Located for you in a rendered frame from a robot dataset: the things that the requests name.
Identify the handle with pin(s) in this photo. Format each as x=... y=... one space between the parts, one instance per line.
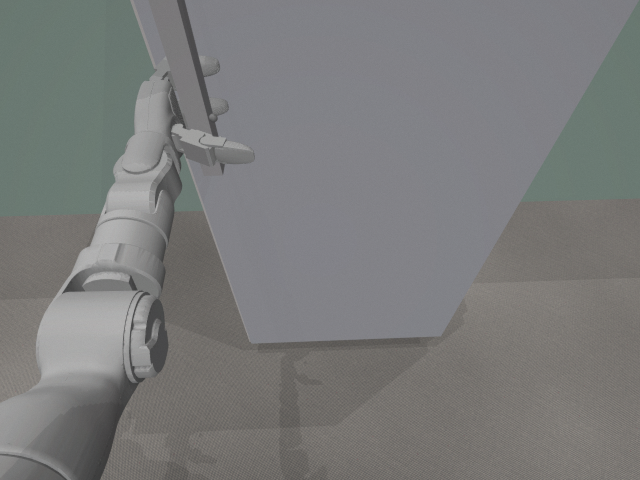
x=174 y=28

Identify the fridge door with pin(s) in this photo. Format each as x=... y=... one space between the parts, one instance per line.
x=393 y=141

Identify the robot left upper arm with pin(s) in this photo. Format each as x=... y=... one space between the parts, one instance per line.
x=95 y=348

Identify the robot left hand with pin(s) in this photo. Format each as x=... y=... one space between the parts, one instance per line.
x=158 y=110

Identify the left robot forearm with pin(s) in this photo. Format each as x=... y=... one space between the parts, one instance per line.
x=133 y=231

